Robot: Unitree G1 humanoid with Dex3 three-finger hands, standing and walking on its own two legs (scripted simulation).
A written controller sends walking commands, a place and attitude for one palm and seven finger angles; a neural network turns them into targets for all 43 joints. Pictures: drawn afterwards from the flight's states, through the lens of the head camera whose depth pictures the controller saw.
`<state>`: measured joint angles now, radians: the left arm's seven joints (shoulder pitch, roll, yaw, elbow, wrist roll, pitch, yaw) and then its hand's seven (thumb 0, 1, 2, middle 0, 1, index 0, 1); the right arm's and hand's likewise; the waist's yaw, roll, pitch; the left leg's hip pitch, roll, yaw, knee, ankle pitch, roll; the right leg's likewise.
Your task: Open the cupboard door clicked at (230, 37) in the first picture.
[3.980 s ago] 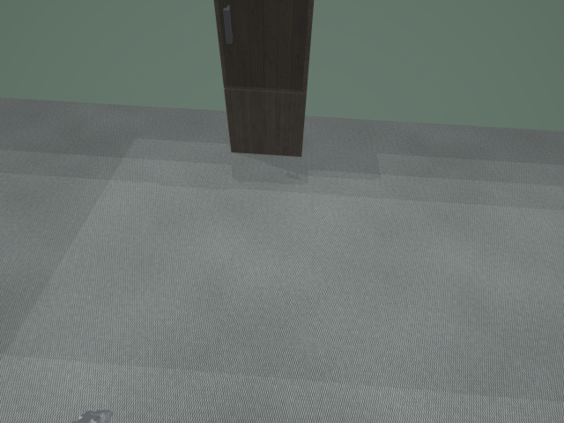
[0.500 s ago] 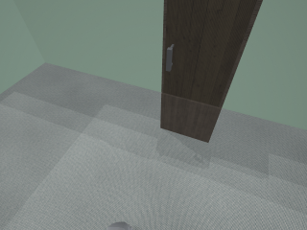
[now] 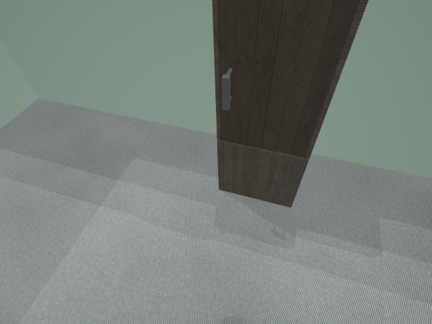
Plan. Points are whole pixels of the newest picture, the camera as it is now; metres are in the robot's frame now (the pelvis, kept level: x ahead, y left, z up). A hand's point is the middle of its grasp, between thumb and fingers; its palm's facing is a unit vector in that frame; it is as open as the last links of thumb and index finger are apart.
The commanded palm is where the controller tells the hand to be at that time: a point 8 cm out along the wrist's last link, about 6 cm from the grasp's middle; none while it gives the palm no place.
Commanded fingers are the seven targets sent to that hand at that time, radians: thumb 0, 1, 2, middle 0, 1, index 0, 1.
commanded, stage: turn to face it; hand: left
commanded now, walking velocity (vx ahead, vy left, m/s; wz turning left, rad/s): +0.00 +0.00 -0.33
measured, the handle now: (228, 89) +0.84 +0.04 -0.05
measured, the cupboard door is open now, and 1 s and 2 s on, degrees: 0 0 0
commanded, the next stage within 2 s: take the last steps up to it in 0.28 s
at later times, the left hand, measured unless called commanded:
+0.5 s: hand out of the picture +0.12 +0.21 -0.16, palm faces -0.10 -0.97 -0.20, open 7.3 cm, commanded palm none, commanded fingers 0.00 0.90 0.90 -0.20 -0.30 -0.20 -0.30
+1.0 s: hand out of the picture +0.13 +0.14 -0.15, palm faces -0.13 -0.97 -0.21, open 7.2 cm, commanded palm none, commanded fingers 0.00 0.90 0.90 -0.20 -0.30 -0.20 -0.30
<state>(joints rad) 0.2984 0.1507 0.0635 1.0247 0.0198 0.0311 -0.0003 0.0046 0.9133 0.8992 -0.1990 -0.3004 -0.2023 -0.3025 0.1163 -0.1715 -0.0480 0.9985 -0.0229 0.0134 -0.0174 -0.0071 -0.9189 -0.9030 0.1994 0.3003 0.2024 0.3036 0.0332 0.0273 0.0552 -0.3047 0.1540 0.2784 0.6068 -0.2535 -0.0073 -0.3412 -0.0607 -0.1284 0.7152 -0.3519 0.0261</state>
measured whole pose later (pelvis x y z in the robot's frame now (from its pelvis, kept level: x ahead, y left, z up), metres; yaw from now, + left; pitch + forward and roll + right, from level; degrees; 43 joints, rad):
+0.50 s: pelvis +0.02 +0.02 +0.01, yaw -9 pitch +0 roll -1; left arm 0.19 0.22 0.07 1.00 0.02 0.06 0.00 0.00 0.91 0.90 -0.20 -0.30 -0.20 -0.30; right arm 0.24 -0.17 -0.02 1.00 -0.03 0.01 -0.03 0.01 -0.91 -0.90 0.19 0.30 0.20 0.30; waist -0.01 -0.03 0.02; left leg -0.22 0.05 0.10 0.50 -0.28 0.01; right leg -0.37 0.02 0.00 0.80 -0.42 -0.01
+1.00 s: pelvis +0.10 -0.04 +0.02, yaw -10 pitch -1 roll +0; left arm 0.33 0.15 0.04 1.10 0.02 -0.05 0.01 0.00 0.93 0.90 -0.20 -0.30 -0.21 -0.30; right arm 0.29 -0.19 -0.06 1.09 -0.02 0.01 0.01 0.01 -0.91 -0.90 0.19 0.30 0.20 0.30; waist -0.01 0.03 0.02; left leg -0.51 0.11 0.09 0.94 -0.28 -0.02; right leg -0.07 -0.01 -0.13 0.35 -0.27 -0.04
